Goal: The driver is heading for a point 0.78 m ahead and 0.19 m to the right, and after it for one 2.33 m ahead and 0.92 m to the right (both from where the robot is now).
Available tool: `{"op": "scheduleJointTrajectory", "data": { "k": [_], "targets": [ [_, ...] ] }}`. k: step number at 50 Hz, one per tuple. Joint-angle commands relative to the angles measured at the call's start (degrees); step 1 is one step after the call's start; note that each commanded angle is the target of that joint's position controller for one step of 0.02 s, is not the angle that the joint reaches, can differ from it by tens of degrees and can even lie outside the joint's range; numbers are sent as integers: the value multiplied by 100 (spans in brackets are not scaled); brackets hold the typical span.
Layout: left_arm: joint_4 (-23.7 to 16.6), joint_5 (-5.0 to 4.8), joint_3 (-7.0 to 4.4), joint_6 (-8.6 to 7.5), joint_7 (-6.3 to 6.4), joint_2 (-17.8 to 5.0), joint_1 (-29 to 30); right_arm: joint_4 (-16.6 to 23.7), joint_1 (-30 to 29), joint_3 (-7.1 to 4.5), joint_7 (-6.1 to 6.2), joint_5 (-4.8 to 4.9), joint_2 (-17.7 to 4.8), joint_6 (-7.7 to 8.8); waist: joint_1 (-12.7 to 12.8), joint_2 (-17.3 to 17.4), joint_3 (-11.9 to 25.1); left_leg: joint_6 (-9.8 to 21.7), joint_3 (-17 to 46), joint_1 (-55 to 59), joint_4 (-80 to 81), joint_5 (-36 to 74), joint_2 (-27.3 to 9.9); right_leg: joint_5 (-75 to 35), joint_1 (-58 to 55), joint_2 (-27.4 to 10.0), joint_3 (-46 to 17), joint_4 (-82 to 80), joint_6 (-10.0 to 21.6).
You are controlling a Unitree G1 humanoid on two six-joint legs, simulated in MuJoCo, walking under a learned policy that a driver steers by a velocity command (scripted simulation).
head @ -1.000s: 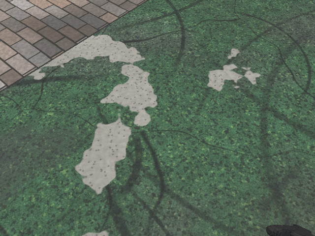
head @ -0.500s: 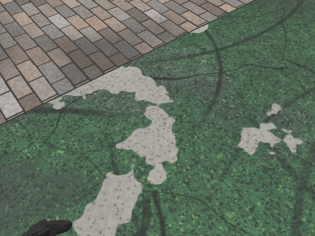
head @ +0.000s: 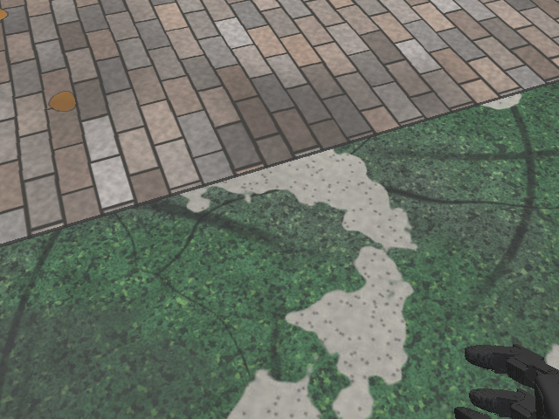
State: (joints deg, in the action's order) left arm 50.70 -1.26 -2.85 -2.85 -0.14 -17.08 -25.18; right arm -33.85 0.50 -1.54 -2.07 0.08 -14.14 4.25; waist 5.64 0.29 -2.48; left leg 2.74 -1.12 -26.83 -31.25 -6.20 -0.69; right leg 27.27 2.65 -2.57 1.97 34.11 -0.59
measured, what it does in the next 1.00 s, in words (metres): walks ahead, turning right: right foot, then left foot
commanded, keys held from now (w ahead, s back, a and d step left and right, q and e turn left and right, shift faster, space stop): e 0.44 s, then w+e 0.34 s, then w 0.22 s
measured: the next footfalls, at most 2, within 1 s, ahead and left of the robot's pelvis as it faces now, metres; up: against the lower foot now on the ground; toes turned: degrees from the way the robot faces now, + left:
right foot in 0.42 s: +0.26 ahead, -0.14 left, +0.00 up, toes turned -15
left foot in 0.86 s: +0.40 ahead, +0.05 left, +0.00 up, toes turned -32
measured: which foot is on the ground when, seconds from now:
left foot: down 0.00-0.44, up 0.46-0.84, down 0.86-1.00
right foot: up 0.00-0.40, down 0.42-0.86, up 0.88-1.00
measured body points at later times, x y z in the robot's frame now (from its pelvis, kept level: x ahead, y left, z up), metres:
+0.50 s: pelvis +0.16 -0.03 +0.00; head +0.20 -0.06 +0.45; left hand +0.40 +0.19 -0.08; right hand +0.23 -0.34 -0.12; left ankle +0.11 +0.12 -0.66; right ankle +0.22 -0.13 -0.72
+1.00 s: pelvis +0.32 -0.03 +0.02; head +0.33 -0.01 +0.47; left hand +0.57 +0.14 -0.09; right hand +0.24 -0.31 -0.08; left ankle +0.36 +0.07 -0.72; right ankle +0.26 -0.16 -0.66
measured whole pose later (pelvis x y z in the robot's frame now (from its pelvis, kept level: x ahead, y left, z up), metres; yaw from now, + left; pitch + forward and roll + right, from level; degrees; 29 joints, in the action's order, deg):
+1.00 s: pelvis +0.32 -0.03 +0.02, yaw -30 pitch +2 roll -1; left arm 37.6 -0.8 -3.7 -1.7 0.6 -17.0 -15.5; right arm -47.4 17.4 -3.2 -0.8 -0.2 -15.1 5.4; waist -1.5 -2.4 2.5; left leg 1.8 1.1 -12.4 -25.4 -14.8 1.0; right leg 19.5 30.4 2.8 -6.5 58.3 2.0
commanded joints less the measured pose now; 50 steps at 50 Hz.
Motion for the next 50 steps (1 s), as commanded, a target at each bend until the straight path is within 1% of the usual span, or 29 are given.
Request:
{"op": "scheduleJointTrajectory", "data": {
  "k": [1,2,4,7,9,11,14,19,20,21,22,23,24,25,26,27,29,30,34,38,40,42,43,44,45,46,47,48,50],
  "targets": [
    [-556,-73,-53,-235,7,-633,37,-172,2328,-487,148,-111,-1283,-40,-1316,952,2230,1392,3783,4739,1109,-530,-2347,651,3788,213,-952,3793,88],
    [-703,-155,-150,-231,19,-848,448,-200,1935,-391,151,-77,-1053,-20,-1181,840,1348,1207,2736,4032,1131,511,-2162,245,4005,18,-867,3871,68],
    [-672,0,-178,-123,99,-700,611,-248,1253,-288,89,-69,-654,37,-755,560,741,1004,1403,2809,1221,2435,-1667,-254,3554,-275,-716,3457,-71],
    [-650,-16,-176,171,117,-360,344,-343,747,-317,112,-112,-617,142,-333,591,524,984,510,1754,1635,3131,-1522,-671,2814,-300,-564,3129,-244],
    [-855,34,-153,264,114,-244,608,-445,612,-380,195,-110,-790,141,-295,573,337,1003,114,1543,1819,3133,-1535,-1109,2904,-330,-510,2528,-317],
    [-998,69,-119,274,38,-171,843,-521,578,-411,287,-91,-876,81,-357,553,381,923,-332,1555,1818,2924,-1391,-1822,2689,-334,-388,1764,-272],
    [-1239,77,-128,279,-119,-217,1271,-636,664,-450,370,-23,-1019,-32,-522,476,464,842,-597,1801,1710,2704,-1438,-2422,2440,-264,-248,947,-159],
    [-1586,106,-290,394,-252,-516,1458,-755,640,-547,360,207,-1232,-207,-454,427,426,568,-634,2195,721,2373,-1667,-1763,2200,-68,-7,149,231],
    [-1554,118,-355,390,-230,-601,1206,-774,629,-541,367,239,-1181,-233,-303,312,540,384,-790,2095,113,2456,-1481,-2051,1706,135,129,-284,383],
    [-1471,143,-497,372,-143,-937,781,-865,979,-506,350,163,-1024,-242,-192,-204,816,55,-975,1809,-920,2053,-1066,-3400,881,235,-60,-715,611],
    [-1575,165,-654,371,9,-1639,549,-696,1129,-396,323,-127,-748,-225,-298,-1671,1091,-464,-1156,319,-2792,-884,-402,-6511,-309,-1054,-1887,-676,1260],
    [-1768,255,-592,312,-21,-1667,692,-578,1313,-329,292,-166,-699,-251,-435,-1855,2011,-635,-66,-800,-4137,-3526,373,-4991,-1011,-1961,-3861,-1085,2473],
    [-1775,125,-503,237,-106,-1269,685,-644,1030,-414,235,7,-1016,-270,-173,-886,1986,-515,588,-1089,-4361,-3176,88,-3034,-828,-1719,-3606,-1469,2291],
    [-1714,20,-438,170,-111,-1040,815,-542,746,-420,208,109,-996,-254,-268,-670,1408,-349,586,-1393,-4084,-2639,-87,-1200,-415,-1416,-3232,-1675,1931],
    [-1700,-44,-401,163,-91,-920,1022,-584,613,-432,231,64,-969,-243,-368,-345,1001,-291,571,-1424,-3615,-2194,-262,-5,59,-1178,-3039,-1899,1621],
    [-1741,-17,-369,171,-44,-876,1263,-557,502,-468,266,-3,-1058,-237,-463,-502,730,-282,554,-1213,-3141,-1854,-328,270,563,-1045,-2888,-2070,1484],
    [-1868,131,-353,158,58,-855,1444,-606,568,-450,249,-47,-931,-184,-582,-730,686,-340,453,-723,-2718,-1327,-208,45,1017,-751,-2635,-2256,1416],
    [-1887,139,-362,138,97,-859,1413,-636,592,-429,246,-43,-859,-146,-574,-710,725,-384,437,-607,-2387,-1194,-161,-169,1037,-680,-2513,-2255,1419],
    [-1832,65,-426,127,169,-984,1196,-623,363,-339,222,-10,-670,-54,-434,-787,692,-553,436,-167,-1131,-863,31,-305,1194,-541,-2380,-2135,1398],
    [-1797,20,-445,189,142,-1031,1026,-562,226,-339,149,76,-762,55,-349,-891,575,-522,451,263,-440,-871,179,145,1413,-555,-2745,-1987,1375],
    [-1788,21,-408,218,128,-945,1050,-613,428,-352,121,115,-793,129,-473,-912,567,-415,417,716,-94,-772,178,356,1559,-549,-2885,-1830,1301],
    [-1761,46,-304,236,120,-656,1096,-816,951,-366,116,81,-748,190,-765,-790,585,-264,297,1671,443,-498,99,634,2006,-294,-2729,-1385,1049],
    [-1750,71,-205,224,119,-354,1095,-943,1423,-399,140,33,-850,212,-957,-524,640,-114,680,2324,745,-859,-320,760,2481,-13,-2420,-669,804],
    [-1749,108,-53,198,124,171,1021,-1063,2046,-429,167,-84,-1129,208,-1039,505,798,215,2058,2857,1390,-1985,-1446,669,3076,676,-1436,1381,385],
    [-2106,-56,-126,92,129,-135,1036,-1151,2097,-575,95,-235,-1753,186,-810,1590,204,998,4303,2755,2174,-3872,-2203,741,4579,831,-1187,2185,377],
    [-1990,-74,-231,32,139,-615,1128,-1045,1766,-519,92,-88,-1417,210,-791,1161,-272,1166,4263,2568,2245,-4219,-2198,264,4998,432,-1353,2758,349],
    [-1879,-35,-280,14,114,-751,1194,-1020,1634,-423,123,9,-1077,209,-776,873,-374,988,3599,2589,2119,-3650,-1897,-291,5104,354,-1354,2858,327],
    [-1764,39,-273,3,91,-672,1151,-979,1557,-371,134,8,-957,197,-719,696,-206,820,3021,2587,2087,-3028,-1617,-655,4916,257,-1230,2827,292],
    [-1791,104,-237,-70,40,-506,1376,-1031,1559,-317,179,-20,-884,178,-735,663,-171,715,2281,2440,2229,-1911,-1316,-1383,4659,38,-958,2556,173]
  ]
}}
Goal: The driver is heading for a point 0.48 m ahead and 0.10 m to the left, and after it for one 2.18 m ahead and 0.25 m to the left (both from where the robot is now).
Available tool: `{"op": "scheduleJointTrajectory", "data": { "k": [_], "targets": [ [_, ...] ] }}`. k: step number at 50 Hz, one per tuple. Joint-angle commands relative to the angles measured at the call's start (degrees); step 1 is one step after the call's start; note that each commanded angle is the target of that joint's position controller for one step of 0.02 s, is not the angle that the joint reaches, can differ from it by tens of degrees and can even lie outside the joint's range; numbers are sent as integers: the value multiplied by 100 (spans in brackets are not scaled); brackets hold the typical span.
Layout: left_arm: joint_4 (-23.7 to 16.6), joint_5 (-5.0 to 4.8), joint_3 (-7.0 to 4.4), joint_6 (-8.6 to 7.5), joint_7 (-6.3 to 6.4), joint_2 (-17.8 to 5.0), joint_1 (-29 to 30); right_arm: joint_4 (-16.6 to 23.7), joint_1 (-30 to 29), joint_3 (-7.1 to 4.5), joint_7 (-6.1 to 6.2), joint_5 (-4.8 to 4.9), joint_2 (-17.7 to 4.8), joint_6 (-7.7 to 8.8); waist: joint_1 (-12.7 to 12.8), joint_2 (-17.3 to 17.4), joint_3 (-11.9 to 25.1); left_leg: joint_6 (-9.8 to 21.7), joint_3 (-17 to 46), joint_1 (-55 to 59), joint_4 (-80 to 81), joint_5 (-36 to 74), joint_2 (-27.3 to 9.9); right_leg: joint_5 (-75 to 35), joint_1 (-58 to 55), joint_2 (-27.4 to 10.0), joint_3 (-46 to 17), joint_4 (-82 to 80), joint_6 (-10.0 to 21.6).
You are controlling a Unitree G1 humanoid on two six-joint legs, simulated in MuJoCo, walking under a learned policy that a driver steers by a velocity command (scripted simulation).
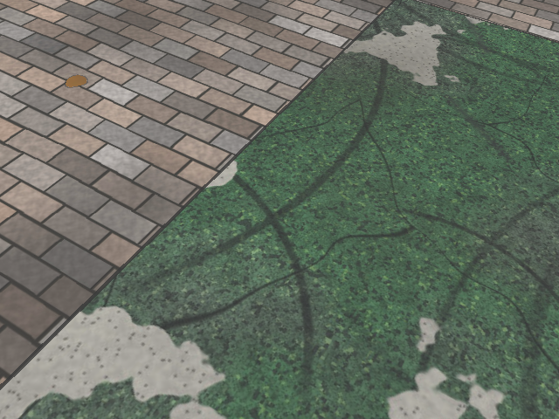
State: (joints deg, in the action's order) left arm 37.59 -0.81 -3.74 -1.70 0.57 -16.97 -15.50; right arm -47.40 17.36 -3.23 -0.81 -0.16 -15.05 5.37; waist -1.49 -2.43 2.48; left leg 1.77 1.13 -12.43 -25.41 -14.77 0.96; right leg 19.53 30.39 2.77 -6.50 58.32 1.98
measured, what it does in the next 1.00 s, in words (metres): walks ahead, turning left: right foot, then left foot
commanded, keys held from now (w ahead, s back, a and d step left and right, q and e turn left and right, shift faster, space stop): w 0.02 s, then w+q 0.54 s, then q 0.20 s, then e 0.24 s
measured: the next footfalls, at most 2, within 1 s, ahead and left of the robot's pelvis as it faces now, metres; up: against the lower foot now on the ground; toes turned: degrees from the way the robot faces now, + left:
right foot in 0.32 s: +0.31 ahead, -0.15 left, +0.00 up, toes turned +6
left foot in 0.78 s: +0.51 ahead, +0.17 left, +0.00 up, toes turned +21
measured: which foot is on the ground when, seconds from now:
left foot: down 0.00-0.32, up 0.34-0.76, down 0.78-1.00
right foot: up 0.00-0.30, down 0.32-0.78, up 0.80-1.00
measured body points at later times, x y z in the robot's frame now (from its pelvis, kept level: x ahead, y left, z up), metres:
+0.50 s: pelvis +0.24 -0.04 +0.00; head +0.27 -0.04 +0.45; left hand +0.33 +0.25 -0.10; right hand +0.36 -0.31 -0.12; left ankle +0.20 +0.10 -0.66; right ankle +0.27 -0.15 -0.74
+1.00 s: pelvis +0.42 +0.06 -0.01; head +0.45 +0.09 +0.44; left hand +0.43 +0.36 -0.14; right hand +0.66 -0.12 -0.11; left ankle +0.47 +0.15 -0.74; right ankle +0.48 -0.10 -0.69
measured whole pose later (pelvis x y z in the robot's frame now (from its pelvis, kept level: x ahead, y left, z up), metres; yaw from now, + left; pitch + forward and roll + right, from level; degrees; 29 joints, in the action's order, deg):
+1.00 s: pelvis +0.42 +0.06 -0.01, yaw +20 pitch +1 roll +0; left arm 46.8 -0.5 -2.9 0.5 1.8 -17.1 -9.7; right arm -41.0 6.7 -1.4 -0.9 -2.2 -13.0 1.8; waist 0.3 -2.4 -4.4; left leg 5.1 -3.4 -20.9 -26.2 -6.4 3.1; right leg 23.2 28.4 -5.1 -2.0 55.6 -4.0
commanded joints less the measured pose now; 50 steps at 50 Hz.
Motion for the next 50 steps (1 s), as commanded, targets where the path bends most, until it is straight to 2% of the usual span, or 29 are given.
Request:
{"op": "scheduleJointTrajectory", "data": {
  "k": [1,6,10,13,14,15,16,17,18,19,20,21,22,24,26,30,32,35,37,38,39,40,41,42,43,44,45,47,50],
  "targets": [
    [-492,66,-120,-205,-45,-418,494,279,-41,-130,60,-4,-769,73,-55,941,-608,824,1770,952,1703,-553,-1379,-901,1759,-541,89,51,-154],
    [-770,49,34,-318,-101,-14,1378,33,507,-95,104,106,-806,-38,-352,906,-624,867,1053,750,1682,1112,-1072,-1748,982,-525,507,-1675,-406],
    [-850,-45,34,-418,-251,-42,1878,-98,883,-125,142,160,-974,-139,-474,928,-671,877,1141,701,1428,1305,-1193,-1887,188,-271,592,-2647,-461],
    [-833,-89,-66,-486,-281,-305,1714,-132,887,-177,175,195,-1089,-213,-187,1087,-572,743,1449,895,1058,1764,-1411,-1601,-529,-230,457,-3137,-252],
    [-720,-77,-142,-498,-249,-455,1298,-113,797,-191,180,198,-1117,-227,95,1076,-349,638,1343,832,657,2429,-1319,-1579,-1235,-179,515,-3367,-94],
    [-532,-32,-259,-498,-179,-692,596,-73,754,-175,170,168,-1052,-220,453,963,144,471,1112,536,-183,2876,-1023,-1624,-2398,-288,486,-3431,103],
    [-391,98,-363,-476,-97,-1062,-475,158,564,-69,154,43,-752,-182,962,485,1098,269,911,-543,-1808,1826,-695,-1650,-4190,-1275,-384,-3052,489],
    [-220,128,-435,-385,-118,-1430,-889,301,1292,128,163,113,-90,-95,695,-1340,2050,-70,330,-2495,-3719,-1464,56,-701,-5894,-2739,-2700,-3404,1273],
    [-191,133,-306,-352,-127,-875,-907,219,1172,-6,177,252,-614,-63,797,-1103,1827,-90,757,-2997,-4543,-1807,-182,134,-5416,-2700,-3279,-3890,1269],
    [-151,92,-208,-343,-110,-596,-561,339,643,-116,171,329,-901,-75,756,-757,882,-78,669,-3294,-4747,-1306,-406,4,-4674,-2480,-2365,-4023,1068],
    [-125,86,-155,-343,-115,-458,-212,369,382,-115,179,283,-834,-101,609,-440,396,-100,525,-3140,-4643,-873,-602,-495,-3934,-2204,-1673,-4193,962],
    [-73,105,-117,-348,-135,-305,62,408,216,-128,169,201,-758,-133,458,-357,45,-117,496,-2991,-4431,-587,-722,-877,-3335,-1992,-1208,-4409,922],
    [-28,148,-97,-379,-140,-219,264,410,253,-137,148,191,-636,-201,274,-475,-145,-126,513,-2708,-4287,-385,-846,-1151,-2868,-1830,-775,-4624,873],
    [83,124,-131,-459,-141,-209,471,475,220,-99,117,207,-385,-327,108,-438,-349,-178,440,-2518,-4104,-222,-909,-1606,-2381,-1783,-266,-4926,914],
    [198,111,-188,-514,-125,-354,524,639,-13,-87,101,162,-337,-390,46,-268,-521,-245,451,-2671,-3691,83,-945,-1984,-2238,-1842,116,-5100,967],
    [336,103,-262,-472,-51,-633,614,892,-637,-17,-62,102,-294,-333,153,-70,-700,-208,168,-2284,-2105,1390,-827,-2848,-2117,-1605,1098,-5033,808],
    [412,51,-303,-412,8,-801,507,1058,-948,-28,-153,69,-361,-319,251,-59,-634,-164,-75,-1947,-1562,1693,-672,-3503,-2228,-1623,1359,-4823,683],
    [480,-109,-376,-307,53,-1023,468,1263,-1048,-143,-244,57,-630,-388,161,-147,-452,45,-214,-1667,-1163,1341,-474,-4052,-2713,-1779,1511,-4210,472],
    [455,-221,-415,-223,70,-1121,556,1178,-392,-322,-241,14,-935,-441,-248,-121,-35,296,-477,-709,-814,1133,-71,-4778,-2761,-1645,1654,-2968,270],
    [449,-194,-356,-198,65,-955,454,1003,277,-486,-166,9,-1236,-461,-555,131,354,488,-489,305,-527,1589,172,-4424,-2421,-1341,1771,-1809,38],
    [403,112,-189,-191,30,-518,-35,1046,495,-574,-8,7,-1732,-495,-407,1471,801,889,965,1699,-514,4128,-939,-1189,-1074,-876,1841,88,-342],
    [364,245,-4,-215,-31,-182,-741,1452,-93,-446,33,-131,-1929,-451,209,2183,1817,2234,3497,2774,-347,5575,-2456,2342,255,-19,946,2035,-658],
    [566,32,-102,-195,-83,-802,-624,1577,-132,-329,-42,-95,-1461,-449,-231,1044,2510,2303,3330,2575,53,4567,-2504,2005,217,-298,98,2371,-614],
    [543,-151,-122,-135,-93,-862,-197,1422,-285,-232,-78,-69,-1118,-423,-197,753,1773,1981,2586,2008,181,3464,-2177,1615,539,-554,251,2137,-515],
    [559,-100,-82,-56,-24,-700,47,1304,-555,-139,-86,6,-843,-398,-53,410,1066,1578,1992,1250,294,2709,-1811,1291,587,-821,319,1545,-492],
    [606,-25,-77,48,54,-661,172,1245,-818,-47,-65,-10,-602,-384,69,510,746,1343,1603,544,443,2354,-1599,1056,243,-979,262,1046,-500],
    [703,-4,-76,153,80,-632,22,1193,-1006,-23,-53,-102,-589,-365,235,709,576,1252,1193,-184,641,2375,-1419,725,-396,-953,330,844,-542],
    [862,27,-56,228,128,-496,-260,1080,-1222,-25,-15,-249,-573,-274,401,780,518,1251,714,-698,871,2531,-1316,360,-1024,-891,369,241,-613],
    [833,56,-2,248,185,-404,27,900,-1316,-74,81,-225,-678,-225,287,742,464,1249,461,-516,960,2254,-1389,28,-1152,-889,362,-735,-609]
  ]
}}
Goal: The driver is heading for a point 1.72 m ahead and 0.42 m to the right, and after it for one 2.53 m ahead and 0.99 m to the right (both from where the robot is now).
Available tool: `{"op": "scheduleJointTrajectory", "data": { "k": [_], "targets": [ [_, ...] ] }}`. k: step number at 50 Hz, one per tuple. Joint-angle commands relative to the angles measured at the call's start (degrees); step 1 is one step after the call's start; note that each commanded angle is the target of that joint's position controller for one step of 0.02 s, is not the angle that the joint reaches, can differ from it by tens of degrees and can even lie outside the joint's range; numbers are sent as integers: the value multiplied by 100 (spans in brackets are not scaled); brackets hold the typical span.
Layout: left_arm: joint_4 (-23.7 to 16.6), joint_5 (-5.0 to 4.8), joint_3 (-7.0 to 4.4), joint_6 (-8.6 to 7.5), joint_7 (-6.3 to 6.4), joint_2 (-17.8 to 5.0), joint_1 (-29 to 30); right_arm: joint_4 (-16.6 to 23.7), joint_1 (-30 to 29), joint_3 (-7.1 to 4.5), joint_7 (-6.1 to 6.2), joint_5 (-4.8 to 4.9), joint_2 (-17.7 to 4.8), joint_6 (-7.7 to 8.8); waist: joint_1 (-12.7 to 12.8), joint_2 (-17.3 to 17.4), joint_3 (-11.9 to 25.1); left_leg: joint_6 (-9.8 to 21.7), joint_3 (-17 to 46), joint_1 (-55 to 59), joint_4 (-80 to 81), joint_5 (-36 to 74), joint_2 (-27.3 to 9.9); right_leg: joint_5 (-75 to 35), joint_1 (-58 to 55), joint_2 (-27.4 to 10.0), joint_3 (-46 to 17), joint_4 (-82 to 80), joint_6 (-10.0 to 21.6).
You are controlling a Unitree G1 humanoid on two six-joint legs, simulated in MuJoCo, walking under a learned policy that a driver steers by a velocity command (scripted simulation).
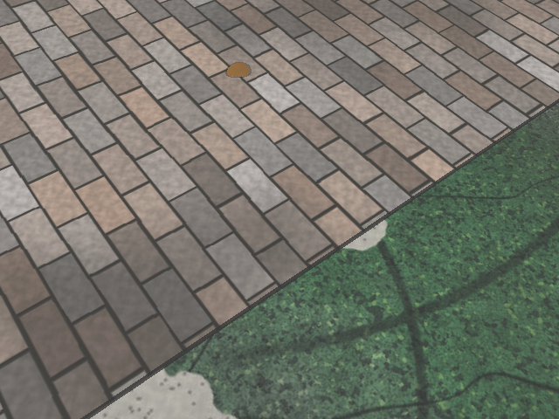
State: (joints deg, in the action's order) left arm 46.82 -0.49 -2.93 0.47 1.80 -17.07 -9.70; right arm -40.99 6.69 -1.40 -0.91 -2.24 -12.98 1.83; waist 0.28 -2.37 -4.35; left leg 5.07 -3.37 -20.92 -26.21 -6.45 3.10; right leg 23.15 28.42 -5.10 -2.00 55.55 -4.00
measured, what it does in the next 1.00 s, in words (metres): steps on the spot, turning right: right foot, then left foot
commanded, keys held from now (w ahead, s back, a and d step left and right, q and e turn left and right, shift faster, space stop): e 0.70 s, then no key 0.04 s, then q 0.26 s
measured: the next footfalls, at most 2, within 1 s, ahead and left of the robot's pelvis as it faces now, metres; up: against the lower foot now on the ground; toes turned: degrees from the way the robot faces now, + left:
right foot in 0.28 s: +0.04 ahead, -0.15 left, +0.00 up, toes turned -12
left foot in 0.74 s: +0.16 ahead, +0.06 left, +0.00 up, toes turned -30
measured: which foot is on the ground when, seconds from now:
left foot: down 0.00-0.30, up 0.32-0.72, down 0.74-1.00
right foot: up 0.00-0.26, down 0.28-0.74, up 0.76-1.00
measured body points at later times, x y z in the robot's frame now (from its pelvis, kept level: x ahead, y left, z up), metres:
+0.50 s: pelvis +0.04 -0.05 +0.01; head +0.07 -0.09 +0.46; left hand +0.22 +0.21 -0.08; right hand +0.12 -0.37 -0.10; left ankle +0.08 +0.09 -0.66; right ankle +0.00 -0.14 -0.73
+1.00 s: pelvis +0.06 -0.02 +0.01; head +0.10 -0.03 +0.46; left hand +0.31 +0.17 -0.11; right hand +0.05 -0.32 -0.11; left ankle +0.12 +0.08 -0.73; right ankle -0.02 -0.15 -0.72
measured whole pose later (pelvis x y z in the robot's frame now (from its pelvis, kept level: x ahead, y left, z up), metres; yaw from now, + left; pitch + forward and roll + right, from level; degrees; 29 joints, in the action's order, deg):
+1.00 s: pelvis +0.06 -0.02 +0.01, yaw -23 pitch +0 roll +0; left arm 45.3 -0.6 -3.4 1.5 2.3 -16.8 -6.4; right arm -47.9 9.0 -2.6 0.2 0.8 -14.9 -0.3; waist -1.7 -1.2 -3.9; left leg 0.8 5.8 -14.3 -26.5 -12.5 2.3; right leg 22.1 13.3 1.1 -5.8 33.2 -4.8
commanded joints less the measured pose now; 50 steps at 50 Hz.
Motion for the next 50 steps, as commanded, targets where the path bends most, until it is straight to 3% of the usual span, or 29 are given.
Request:
{"op": "scheduleJointTrajectory", "data": {
  "k": [1,3,6,10,13,14,15,16,17,18,19,20,21,26,31,33,35,36,37,38,39,40,41,43,45,47,50],
  "targets": [
    [-141,9,-102,50,63,-474,-423,207,-208,-295,134,9,-994,93,37,750,1116,953,957,447,1102,1065,-1687,-387,-871,-87,-48,-535,2],
    [-248,-31,-150,110,56,-605,-198,130,-150,-348,210,57,-1121,-8,-74,753,936,1006,1095,613,1265,159,-1853,-313,-593,-77,-3,-529,31],
    [-367,-31,-178,174,35,-563,2,44,-113,-365,276,117,-1081,-121,-147,719,680,1021,1181,925,1335,-286,-2037,-45,-228,-91,39,-542,71],
    [-389,-49,-180,165,-69,-433,-38,-10,-179,-404,306,154,-1100,-230,-99,728,779,945,869,1342,1000,628,-2083,97,-482,59,308,-1087,168],
    [-260,-50,-213,154,-189,-418,-468,-54,-311,-453,324,302,-1176,-336,215,825,957,589,396,1385,342,1279,-1909,-849,-1301,355,649,-2539,418],
    [-256,-6,-269,152,-199,-619,-559,-159,-90,-459,322,367,-1096,-351,239,608,856,172,126,1106,-115,762,-1656,-1597,-1661,302,332,-3265,657],
    [-310,13,-420,152,-118,-1235,-627,-73,-8,-410,288,207,-833,-326,28,-691,868,-418,-492,10,-1443,-498,-1058,-3251,-2395,-751,-1172,-3574,1133],
    [-412,94,-495,129,-102,-1633,-566,259,-615,-375,305,87,-738,-271,195,-1587,624,-834,-361,-1492,-2405,-2835,-98,-4430,-2642,-1713,-2641,-3663,2209],
    [-489,229,-437,12,-123,-1375,-593,283,-878,-429,302,86,-918,-247,390,-794,886,-833,411,-1656,-3443,-3095,-170,-4407,-2656,-1646,-2494,-3667,2445],
    [-509,202,-412,-88,-112,-1263,-356,203,-726,-470,286,193,-962,-257,191,-552,899,-783,625,-1745,-3728,-2657,-278,-4324,-2695,-1336,-1998,-3580,2166],
    [-564,80,-406,-129,-91,-1149,-74,62,-522,-491,316,215,-958,-271,52,-325,877,-801,677,-1808,-3698,-2293,-340,-4172,-2726,-1051,-1680,-3495,1866],
    [-599,-41,-362,-127,-59,-1008,84,17,-468,-518,353,181,-1038,-280,2,-333,848,-849,727,-1840,-3601,-2019,-398,-4200,-2746,-966,-1571,-3469,1721],
    [-604,-64,-325,-104,-21,-924,82,8,-475,-516,359,174,-991,-266,-25,-385,902,-912,699,-1638,-3640,-1808,-346,-4439,-2642,-846,-1469,-3434,1695],
    [-621,-49,-382,31,77,-1062,-87,54,-637,-437,319,258,-787,-185,105,-465,961,-1063,699,-1275,-2368,-1321,-205,-4181,-2786,-620,-1520,-3317,1657],
    [-725,-34,-416,123,28,-1173,125,43,-591,-449,234,294,-918,-139,151,-697,879,-1028,750,-439,-1455,-1363,-70,-3761,-2251,-566,-2018,-3237,1681],
    [-767,-58,-406,149,13,-1151,251,27,-478,-464,192,306,-971,-91,113,-763,862,-957,767,-164,-998,-1352,-24,-3663,-2202,-503,-2285,-3131,1622],
    [-840,-114,-377,184,39,-1099,475,-65,-152,-493,141,308,-996,-23,-107,-764,878,-836,705,424,50,-697,-9,-3279,-2074,-290,-2440,-2919,1395],
    [-867,-111,-334,196,69,-993,507,-153,73,-519,128,281,-1060,4,-208,-658,928,-728,705,936,643,95,-180,-2779,-1878,-102,-2326,-2722,1169],
    [-865,-9,-247,185,78,-708,218,-142,203,-578,149,182,-1386,1,-73,86,1185,-407,1501,1714,729,924,-1112,-1554,-1337,297,-1883,-1973,861],
    [-894,17,-193,130,82,-489,-63,-112,34,-615,158,41,-1745,-47,240,1534,955,521,2893,1976,753,2391,-2105,985,-184,1321,-1000,-1082,498],
    [-830,99,-288,79,93,-885,-124,-77,70,-490,134,-28,-1338,-3,105,1478,1062,1252,3490,1618,816,2331,-2633,1735,-138,1078,-1059,154,239],
    [-704,46,-375,78,89,-1113,-152,-39,-170,-390,118,37,-1077,43,158,1086,878,1232,3050,1409,799,1982,-2359,1416,-162,966,-1131,691,159],
    [-575,54,-365,110,104,-992,-164,-55,-407,-324,100,109,-901,65,247,890,768,932,2527,1266,755,1492,-1923,1064,-268,859,-1116,669,59],
    [-478,133,-247,162,97,-609,-131,-161,-612,-202,61,217,-729,68,304,1020,647,610,2077,1118,803,1220,-1483,527,-602,517,-784,-158,-142],
    [-534,107,-146,90,52,-375,206,-274,-376,-303,94,259,-1073,-43,81,1218,577,529,1819,1145,659,1617,-1130,386,-970,581,-268,-1260,-229],
    [-520,-5,-179,36,64,-498,367,-335,2,-415,139,271,-1437,-131,-143,1278,704,623,2126,1490,552,1704,-1188,181,-1094,762,-141,-1925,-201],
    [-358,-54,-235,16,78,-596,98,-291,-101,-440,175,385,-1499,-198,13,1330,731,570,2496,1497,506,1410,-1185,-685,-1553,862,-81,-3195,26]
  ]
}}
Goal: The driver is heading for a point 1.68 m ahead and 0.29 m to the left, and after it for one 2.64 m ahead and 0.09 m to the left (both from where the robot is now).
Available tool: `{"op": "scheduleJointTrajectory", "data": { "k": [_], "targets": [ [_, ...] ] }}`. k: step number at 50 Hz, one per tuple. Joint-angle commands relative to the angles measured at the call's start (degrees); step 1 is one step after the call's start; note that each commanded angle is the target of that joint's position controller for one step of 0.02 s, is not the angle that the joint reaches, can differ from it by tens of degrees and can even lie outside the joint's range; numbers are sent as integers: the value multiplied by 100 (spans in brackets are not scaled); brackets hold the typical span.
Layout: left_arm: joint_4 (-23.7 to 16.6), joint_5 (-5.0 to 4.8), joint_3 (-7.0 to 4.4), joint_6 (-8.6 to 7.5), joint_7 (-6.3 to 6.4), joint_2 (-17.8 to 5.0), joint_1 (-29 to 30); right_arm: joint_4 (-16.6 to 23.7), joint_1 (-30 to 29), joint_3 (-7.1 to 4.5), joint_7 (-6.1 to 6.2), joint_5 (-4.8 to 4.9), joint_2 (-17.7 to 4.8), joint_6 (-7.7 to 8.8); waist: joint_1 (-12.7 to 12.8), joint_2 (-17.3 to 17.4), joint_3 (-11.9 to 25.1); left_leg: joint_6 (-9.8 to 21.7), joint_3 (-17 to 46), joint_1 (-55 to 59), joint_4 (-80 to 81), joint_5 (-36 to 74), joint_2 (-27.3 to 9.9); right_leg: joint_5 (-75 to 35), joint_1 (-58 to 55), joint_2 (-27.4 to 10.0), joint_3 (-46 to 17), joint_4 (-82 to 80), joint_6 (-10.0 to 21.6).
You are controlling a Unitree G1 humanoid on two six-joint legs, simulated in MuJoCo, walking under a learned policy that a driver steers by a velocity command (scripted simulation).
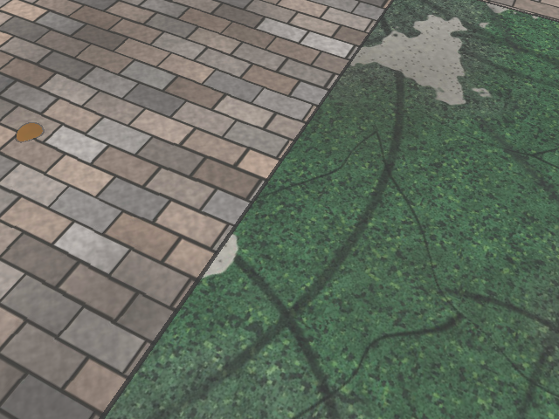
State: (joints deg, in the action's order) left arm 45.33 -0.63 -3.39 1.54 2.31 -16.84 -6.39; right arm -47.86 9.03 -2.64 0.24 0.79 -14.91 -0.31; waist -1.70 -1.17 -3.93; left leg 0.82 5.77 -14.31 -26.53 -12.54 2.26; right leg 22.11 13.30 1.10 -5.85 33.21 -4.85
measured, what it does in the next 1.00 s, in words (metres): walks ahead, turning left: right foot, then left foot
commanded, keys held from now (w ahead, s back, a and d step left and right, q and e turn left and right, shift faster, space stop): q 0.12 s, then w+q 0.46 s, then w+e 0.42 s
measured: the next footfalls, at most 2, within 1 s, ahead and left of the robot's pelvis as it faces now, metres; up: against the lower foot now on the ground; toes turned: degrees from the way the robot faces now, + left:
right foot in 0.04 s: +0.02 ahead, -0.13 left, +0.00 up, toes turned +7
left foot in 0.42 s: +0.07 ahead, +0.16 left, +0.00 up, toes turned +17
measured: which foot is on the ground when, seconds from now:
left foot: down 0.00-0.06, up 0.08-0.40, down 0.42-0.92, up 0.94-1.00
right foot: up 0.00-0.02, down 0.04-0.42, up 0.44-0.90, down 0.92-1.00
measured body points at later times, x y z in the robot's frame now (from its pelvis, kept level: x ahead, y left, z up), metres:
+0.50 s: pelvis +0.05 +0.06 -0.01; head +0.07 +0.09 +0.44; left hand +0.04 +0.37 -0.14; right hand +0.28 -0.17 -0.10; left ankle +0.03 +0.15 -0.74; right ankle +0.00 -0.12 -0.68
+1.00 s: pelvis +0.32 +0.14 -0.02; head +0.36 +0.15 +0.43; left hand +0.42 +0.44 -0.11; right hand +0.45 -0.12 -0.14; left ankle +0.11 +0.19 -0.64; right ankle +0.44 +0.09 -0.74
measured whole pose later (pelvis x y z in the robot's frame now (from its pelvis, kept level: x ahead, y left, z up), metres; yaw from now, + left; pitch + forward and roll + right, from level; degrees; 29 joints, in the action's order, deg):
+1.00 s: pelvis +0.32 +0.14 -0.02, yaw +15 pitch +1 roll -1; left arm 40.3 -1.1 -2.9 -5.1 -2.9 -17.2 -7.6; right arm -44.9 19.4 -1.7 0.0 0.6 -17.3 4.0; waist -1.0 0.5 -3.2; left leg 1.6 2.9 -11.7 -65.3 -25.3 2.2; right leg 7.9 25.6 5.6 1.6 31.7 5.7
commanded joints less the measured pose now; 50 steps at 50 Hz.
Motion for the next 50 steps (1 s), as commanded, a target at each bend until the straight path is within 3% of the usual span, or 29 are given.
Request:
{"op": "scheduleJointTrajectory", "data": {
  "k": [1,2,3,4,5,6,7,9,10,16,19,21,22,23,24,25,26,27,29,34,37,40,43,45,46,47,48,49,50],
  "targets": [
    [-161,-19,-213,-107,14,-674,-325,410,-351,-307,89,116,-1261,0,268,1151,719,866,1596,608,482,1932,-1033,-1039,-435,184,275,-1344,241],
    [-157,34,-257,-118,20,-831,-417,424,-313,-278,115,109,-1157,11,281,926,859,660,1497,135,319,1668,-930,-1490,-1019,-138,104,-1300,396],
    [-131,119,-355,-101,33,-1201,-520,550,-366,-227,116,70,-938,48,201,84,940,361,935,-460,-162,1059,-547,-2049,-1303,-725,-327,-1092,754],
    [-96,162,-395,-74,9,-1262,-506,570,-382,-197,107,86,-815,65,208,-791,791,63,206,-945,-757,-237,39,-2444,-1232,-1245,-875,-1306,1282],
    [-197,218,-341,-85,6,-1058,-347,562,-322,-230,97,68,-926,62,282,-1135,702,-113,-112,-1282,-1610,-1543,127,-2897,-1201,-1906,-1388,-1531,1771],
    [-273,260,-275,-120,29,-873,-243,534,-298,-336,94,85,-1131,35,323,-1053,611,-220,-139,-1584,-2779,-2296,32,-3460,-1156,-2195,-1524,-1582,2043],
    [-293,203,-237,-166,54,-796,-185,484,-152,-391,96,101,-1174,-23,227,-765,609,-268,-67,-1781,-3410,-2194,-123,-3113,-1181,-2163,-1352,-1628,2005],
    [-220,8,-239,-269,57,-782,-227,555,-293,-323,37,93,-915,-107,293,-611,300,-320,-67,-2295,-3263,-1423,-448,-1243,-1351,-1873,-962,-1933,1697],
    [-167,-17,-247,-289,57,-817,-351,638,-481,-282,-8,97,-818,-101,422,-662,158,-352,-195,-2424,-3103,-1189,-477,-549,-1390,-1767,-872,-2120,1641],
    [-103,-26,-372,-417,-80,-1191,-577,972,-840,-138,-257,72,-700,48,592,-726,77,-164,-843,-1290,-1418,-912,-518,-288,-938,-1656,-13,-2301,1488],
    [-114,-135,-404,-447,-197,-1270,-445,830,-282,-185,-280,100,-826,38,211,-618,100,66,-1190,-169,-624,-410,-296,-211,-311,-1684,332,-1870,1356],
    [-122,-62,-279,-497,-239,-936,-496,493,869,-410,-196,147,-1189,2,-346,-108,586,379,-1114,1614,-344,-420,-24,-1060,570,-1331,969,-275,995],
    [-426,118,-138,-545,-248,-497,-252,393,1671,-611,-90,156,-1845,6,-630,1348,866,1056,1165,2699,413,-1082,-1315,-311,2066,-655,1642,2101,406],
    [-806,84,-71,-691,-214,-348,130,561,1684,-564,-157,68,-2093,169,-606,1795,1114,2028,4003,2861,1501,-2182,-2286,1270,3429,98,604,3393,273],
    [-821,-130,-169,-804,-269,-794,193,618,1385,-424,-190,29,-1620,311,-543,1171,713,2033,3698,2637,1666,-2469,-2377,974,3862,-323,130,3831,416],
    [-770,-179,-196,-877,-317,-929,101,674,1134,-326,-191,11,-1296,390,-344,1035,333,1812,3051,2227,1615,-2197,-2136,430,3786,-536,151,3619,576],
    [-654,-66,-222,-911,-308,-959,-31,742,856,-275,-176,16,-1139,414,-164,643,89,1597,2462,1830,1577,-1585,-1845,-25,3552,-693,172,3254,596],
    [-610,67,-252,-917,-294,-979,-72,813,647,-239,-145,-11,-1068,415,-33,620,13,1451,2018,1504,1593,-874,-1642,-409,3246,-783,164,2802,560],
    [-593,145,-243,-875,-330,-858,-113,910,573,-233,-69,-62,-1116,407,83,681,87,1383,1500,1184,1696,178,-1360,-1021,2812,-669,295,2373,399],
    [-711,45,-33,-801,-418,-367,401,765,859,-210,69,-40,-1090,444,-133,613,46,1060,187,779,1811,1452,-961,-2742,2203,-487,673,532,178],
    [-892,-52,46,-811,-503,-294,924,566,1246,-212,64,-34,-1133,481,-364,572,-220,1046,92,837,2061,1052,-1158,-3251,2064,-420,736,-106,345],
    [-1008,-78,52,-832,-610,-381,1081,419,1379,-231,46,-35,-1145,455,-334,486,-333,999,-56,1540,1898,1514,-1449,-2951,2336,-362,689,-452,645],
    [-965,-63,-22,-811,-661,-572,657,412,1318,-278,98,-81,-1271,376,-32,614,154,825,-333,2209,1027,4095,-1535,-2191,1828,9,851,-407,968],
    [-691,-47,-222,-745,-586,-924,-565,493,1192,-269,151,-137,-1331,249,627,656,1039,587,-684,2149,-836,5943,-1283,-1963,266,428,1141,-425,1265],
    [-594,-32,-307,-690,-517,-1186,-1393,617,1251,-197,192,-219,-1222,247,957,316,1669,411,-735,874,-2393,4744,-1188,-2012,-1496,-249,159,-195,1580],
    [-551,-19,-433,-701,-519,-1698,-1836,772,1993,8,81,-229,-520,373,526,-1211,2471,-128,-602,-1674,-4933,203,49,-720,-3671,-1810,-3129,-512,2859],
    [-498,-97,-303,-687,-506,-1100,-1878,745,1582,-12,-6,-115,-891,566,816,-832,2659,-51,201,-2423,-5447,-1729,215,128,-3874,-1921,-4248,-1475,2795],
    [-564,-66,-253,-664,-454,-988,-1491,1005,898,-81,-94,134,-1129,708,811,-623,1601,51,294,-2937,-5442,-1360,-148,308,-3094,-1812,-3424,-1688,2471],
    [-662,-26,-229,-649,-429,-923,-1153,1103,556,-39,-102,122,-1105,804,663,15,1066,126,196,-2830,-5007,-979,-409,-69,-2166,-1604,-2826,-1814,2297]
  ]
}}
